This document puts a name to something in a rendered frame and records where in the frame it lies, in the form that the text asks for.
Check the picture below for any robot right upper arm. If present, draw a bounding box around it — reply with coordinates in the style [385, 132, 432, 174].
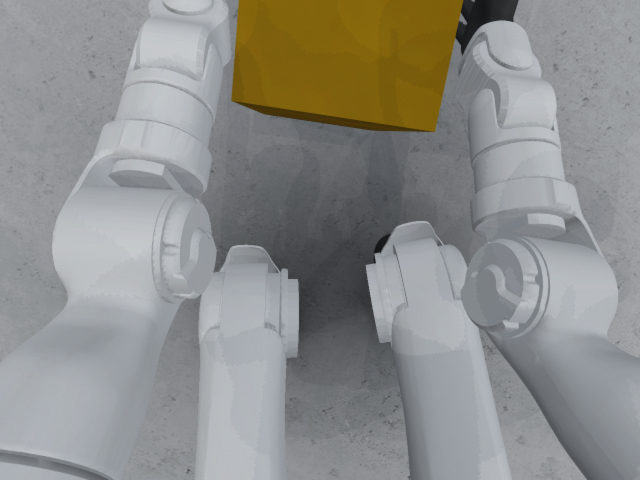
[460, 235, 640, 480]

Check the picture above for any robot right hand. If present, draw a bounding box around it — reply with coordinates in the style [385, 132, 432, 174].
[455, 0, 518, 56]

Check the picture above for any robot left upper arm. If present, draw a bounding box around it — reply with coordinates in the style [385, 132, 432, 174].
[0, 185, 217, 480]

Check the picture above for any robot right thigh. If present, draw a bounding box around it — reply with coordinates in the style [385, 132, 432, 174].
[366, 238, 512, 480]

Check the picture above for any right robot forearm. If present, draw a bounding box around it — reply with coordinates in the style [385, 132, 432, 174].
[454, 21, 605, 259]

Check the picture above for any carton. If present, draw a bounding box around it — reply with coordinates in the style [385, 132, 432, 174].
[231, 0, 463, 132]

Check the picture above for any right robot foot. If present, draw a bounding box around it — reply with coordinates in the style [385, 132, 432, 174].
[374, 234, 391, 264]

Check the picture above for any left robot forearm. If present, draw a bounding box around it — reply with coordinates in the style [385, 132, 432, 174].
[52, 0, 231, 278]

